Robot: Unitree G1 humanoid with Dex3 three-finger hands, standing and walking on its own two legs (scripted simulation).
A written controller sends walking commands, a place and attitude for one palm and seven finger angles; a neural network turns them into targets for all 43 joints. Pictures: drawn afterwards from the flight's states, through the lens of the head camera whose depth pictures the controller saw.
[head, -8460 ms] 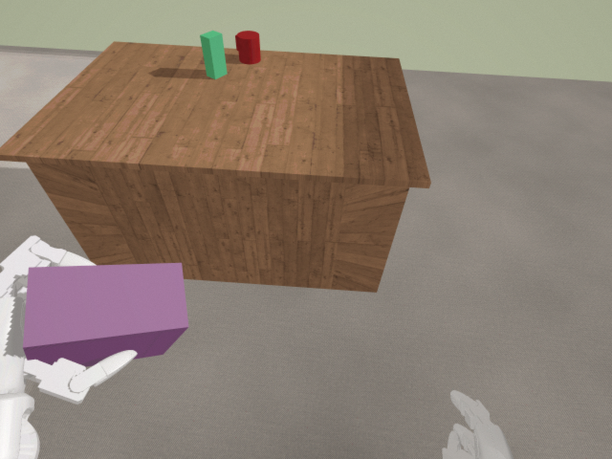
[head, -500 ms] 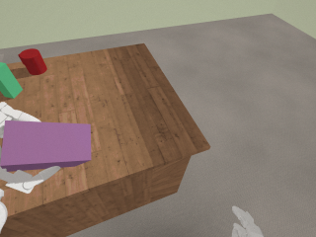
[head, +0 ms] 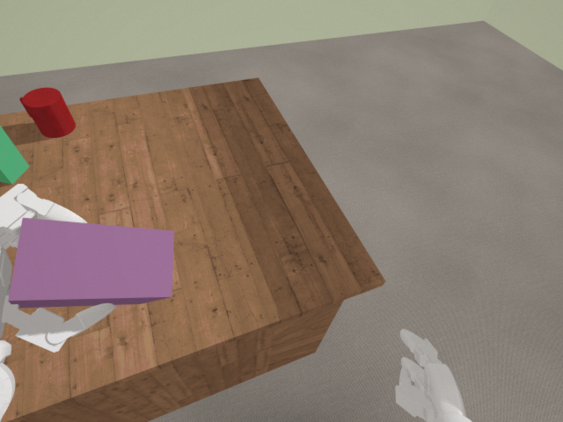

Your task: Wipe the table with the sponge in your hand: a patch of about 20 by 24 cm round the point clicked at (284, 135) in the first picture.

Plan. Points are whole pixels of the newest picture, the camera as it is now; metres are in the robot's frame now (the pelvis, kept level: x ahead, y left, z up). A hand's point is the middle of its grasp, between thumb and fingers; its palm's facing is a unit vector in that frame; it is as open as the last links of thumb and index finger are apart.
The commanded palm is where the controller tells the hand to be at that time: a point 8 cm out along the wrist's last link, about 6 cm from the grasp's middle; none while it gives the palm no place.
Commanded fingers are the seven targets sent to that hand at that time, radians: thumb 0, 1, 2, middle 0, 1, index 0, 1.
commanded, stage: come to a stop and stand still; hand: left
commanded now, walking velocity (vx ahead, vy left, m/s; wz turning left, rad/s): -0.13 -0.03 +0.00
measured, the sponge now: (115, 270) +0.24 +0.21 +0.14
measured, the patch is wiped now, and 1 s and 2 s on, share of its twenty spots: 0.00 0.00 0.00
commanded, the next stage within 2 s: look again from close up in 0.86 s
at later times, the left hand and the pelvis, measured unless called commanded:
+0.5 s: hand (69, 312) +0.18 +0.23 +0.15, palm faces +0.35 -0.85 -0.39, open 10.7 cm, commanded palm +0.13 +0.26 +0.18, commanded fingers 0.00 0.10 1.30 -1.20 -1.60 -1.20 -1.60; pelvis -0.04 -0.01 +0.00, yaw -1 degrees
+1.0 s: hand (40, 324) +0.17 +0.26 +0.14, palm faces +0.39 -0.84 -0.37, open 10.7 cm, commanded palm +0.12 +0.28 +0.18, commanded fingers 0.00 0.10 1.30 -1.20 -1.60 -1.20 -1.60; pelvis -0.04 +0.00 +0.00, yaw +1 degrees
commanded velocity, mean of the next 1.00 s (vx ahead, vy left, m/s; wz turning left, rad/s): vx -0.02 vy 0.00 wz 0.00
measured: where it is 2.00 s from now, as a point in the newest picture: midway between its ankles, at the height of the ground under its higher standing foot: outside the picture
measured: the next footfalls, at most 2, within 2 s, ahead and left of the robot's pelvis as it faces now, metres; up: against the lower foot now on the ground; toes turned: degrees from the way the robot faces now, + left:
none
